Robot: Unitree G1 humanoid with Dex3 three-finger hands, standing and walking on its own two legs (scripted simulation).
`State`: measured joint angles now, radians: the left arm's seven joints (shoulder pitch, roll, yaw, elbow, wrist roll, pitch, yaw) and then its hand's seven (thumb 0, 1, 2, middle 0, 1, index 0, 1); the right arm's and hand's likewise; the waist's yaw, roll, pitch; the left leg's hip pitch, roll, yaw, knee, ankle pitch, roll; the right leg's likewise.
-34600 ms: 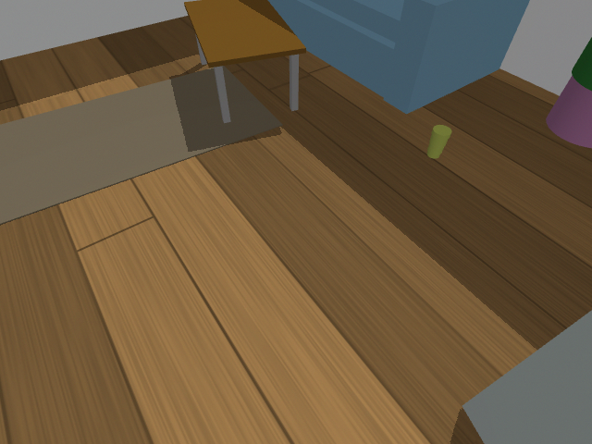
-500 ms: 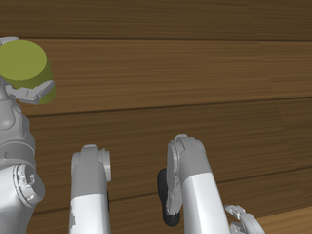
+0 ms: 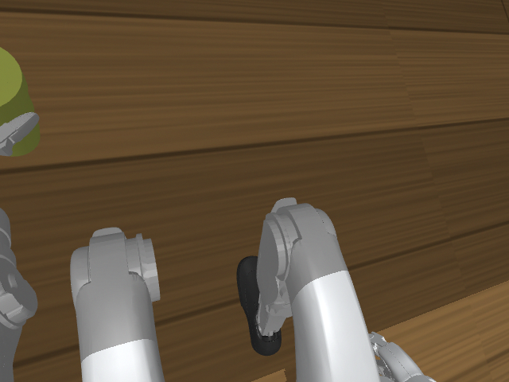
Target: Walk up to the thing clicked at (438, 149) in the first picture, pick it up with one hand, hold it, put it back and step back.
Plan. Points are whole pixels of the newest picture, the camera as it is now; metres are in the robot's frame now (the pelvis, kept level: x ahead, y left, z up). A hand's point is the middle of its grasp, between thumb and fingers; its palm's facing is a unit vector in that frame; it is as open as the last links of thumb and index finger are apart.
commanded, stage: crouch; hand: left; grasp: from the side
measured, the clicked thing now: out of the picture +0.50 +0.28 -0.11
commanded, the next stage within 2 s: lower in 0.24 s
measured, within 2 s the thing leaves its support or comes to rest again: neither
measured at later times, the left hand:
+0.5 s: hand out of the picture +0.50 +0.29 -0.13, palm faces +0.40 -0.92 -0.02, open 11.7 cm
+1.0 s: hand (17, 122) +0.51 +0.28 -0.18, palm faces +0.39 -0.92 -0.04, open 11.7 cm
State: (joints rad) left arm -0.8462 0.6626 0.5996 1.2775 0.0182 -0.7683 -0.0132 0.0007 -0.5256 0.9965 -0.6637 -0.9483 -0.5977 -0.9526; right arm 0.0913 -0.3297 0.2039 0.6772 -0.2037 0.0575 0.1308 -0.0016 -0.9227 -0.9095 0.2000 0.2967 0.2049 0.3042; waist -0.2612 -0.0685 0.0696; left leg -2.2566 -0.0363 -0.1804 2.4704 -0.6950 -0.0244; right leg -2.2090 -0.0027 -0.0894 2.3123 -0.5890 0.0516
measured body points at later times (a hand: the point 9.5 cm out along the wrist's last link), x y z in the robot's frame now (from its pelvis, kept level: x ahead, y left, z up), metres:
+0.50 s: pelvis +0.00 +0.00 -0.02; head +0.25 +0.11 +0.34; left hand +0.48 +0.33 -0.13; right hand +0.08 -0.28 -0.08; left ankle +0.08 +0.12 -0.29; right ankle +0.13 -0.13 -0.29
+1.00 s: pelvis +0.00 +0.01 -0.02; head +0.27 +0.14 +0.30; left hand +0.49 +0.33 -0.18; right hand +0.07 -0.27 -0.07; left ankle +0.08 +0.12 -0.29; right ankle +0.13 -0.13 -0.29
